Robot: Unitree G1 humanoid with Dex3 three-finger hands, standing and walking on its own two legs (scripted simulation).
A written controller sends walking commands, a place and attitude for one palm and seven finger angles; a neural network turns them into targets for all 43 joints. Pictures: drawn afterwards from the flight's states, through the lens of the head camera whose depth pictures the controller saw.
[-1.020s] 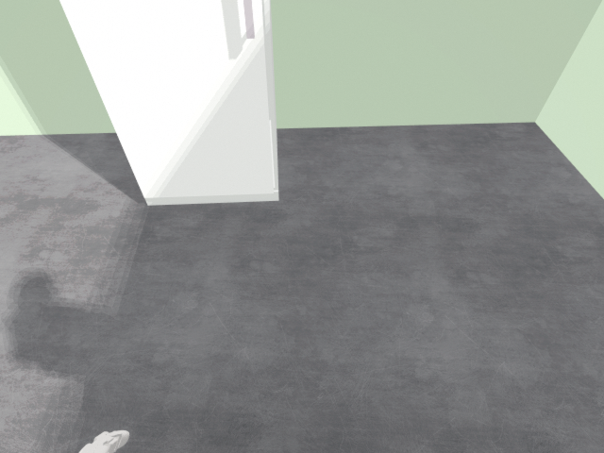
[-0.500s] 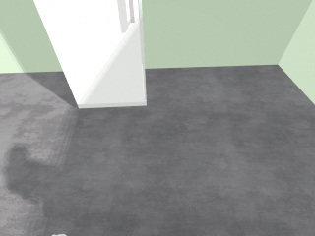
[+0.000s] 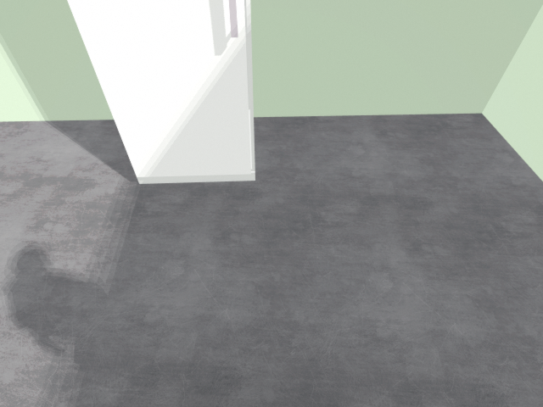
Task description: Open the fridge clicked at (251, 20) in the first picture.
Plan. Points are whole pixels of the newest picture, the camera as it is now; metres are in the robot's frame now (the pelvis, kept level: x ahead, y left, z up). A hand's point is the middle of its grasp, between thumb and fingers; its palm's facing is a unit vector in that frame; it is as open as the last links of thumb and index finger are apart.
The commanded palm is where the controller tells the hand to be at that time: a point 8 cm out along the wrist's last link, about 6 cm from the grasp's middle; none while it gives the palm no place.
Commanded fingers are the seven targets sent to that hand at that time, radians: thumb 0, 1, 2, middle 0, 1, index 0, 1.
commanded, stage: look at it before walking up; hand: right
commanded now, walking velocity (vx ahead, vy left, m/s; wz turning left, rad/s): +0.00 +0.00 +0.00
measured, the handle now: out of the picture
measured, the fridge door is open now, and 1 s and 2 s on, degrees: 0 0 0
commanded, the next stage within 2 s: walk to a spot facing it in 0.42 s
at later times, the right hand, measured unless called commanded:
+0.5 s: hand out of the picture +0.08 -0.25 -0.16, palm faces -0.02 +0.94 -0.34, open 7.4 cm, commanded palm none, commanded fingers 0.00 -0.90 -0.90 0.20 0.30 0.20 0.30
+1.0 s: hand out of the picture +0.09 -0.15 -0.18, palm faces -0.10 +0.97 -0.21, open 7.4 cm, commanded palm none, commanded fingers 0.00 -0.90 -0.90 0.20 0.30 0.20 0.30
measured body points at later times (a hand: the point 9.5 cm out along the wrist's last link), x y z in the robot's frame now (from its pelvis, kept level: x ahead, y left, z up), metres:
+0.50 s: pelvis +0.01 +0.00 +0.00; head +0.01 +0.00 +0.45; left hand +0.10 +0.30 -0.13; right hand +0.08 -0.29 -0.13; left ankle +0.01 +0.12 -0.74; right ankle +0.00 -0.12 -0.74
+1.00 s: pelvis +0.08 +0.03 -0.02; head +0.10 +0.04 +0.43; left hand +0.06 +0.29 -0.17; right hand +0.10 -0.20 -0.16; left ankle +0.04 +0.11 -0.74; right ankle +0.06 -0.10 -0.67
